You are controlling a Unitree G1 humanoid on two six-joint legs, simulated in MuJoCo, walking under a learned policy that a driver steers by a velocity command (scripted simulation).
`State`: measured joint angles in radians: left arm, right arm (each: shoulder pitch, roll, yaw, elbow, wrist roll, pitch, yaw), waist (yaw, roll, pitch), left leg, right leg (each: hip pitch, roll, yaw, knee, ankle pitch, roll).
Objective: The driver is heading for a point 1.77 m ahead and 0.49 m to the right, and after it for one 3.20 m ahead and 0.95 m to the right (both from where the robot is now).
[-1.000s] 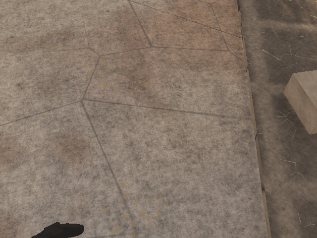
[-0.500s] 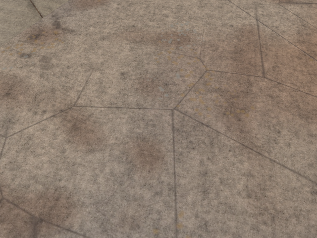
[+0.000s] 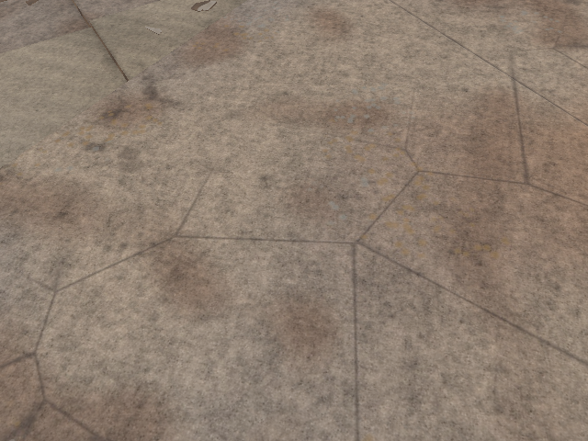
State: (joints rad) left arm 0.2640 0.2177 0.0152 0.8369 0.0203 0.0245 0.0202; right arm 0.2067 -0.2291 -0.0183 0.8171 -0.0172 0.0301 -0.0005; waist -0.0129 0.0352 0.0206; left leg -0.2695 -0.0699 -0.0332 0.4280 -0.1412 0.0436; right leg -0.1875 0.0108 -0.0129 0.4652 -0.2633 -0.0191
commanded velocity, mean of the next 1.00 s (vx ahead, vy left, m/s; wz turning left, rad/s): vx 0.00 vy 0.00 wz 0.02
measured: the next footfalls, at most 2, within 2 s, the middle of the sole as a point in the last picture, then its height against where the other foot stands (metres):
left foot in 1.50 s outside the picture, level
right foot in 1.98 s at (339, 429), level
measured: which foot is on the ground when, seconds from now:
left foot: down 0.00-1.00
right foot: down 0.00-1.00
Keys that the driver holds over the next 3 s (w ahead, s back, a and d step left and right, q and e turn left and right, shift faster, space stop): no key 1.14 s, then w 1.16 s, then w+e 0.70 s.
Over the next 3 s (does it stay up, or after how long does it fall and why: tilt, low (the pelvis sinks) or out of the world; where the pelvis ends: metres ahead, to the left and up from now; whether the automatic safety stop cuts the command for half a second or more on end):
stays up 0.92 0.01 0.00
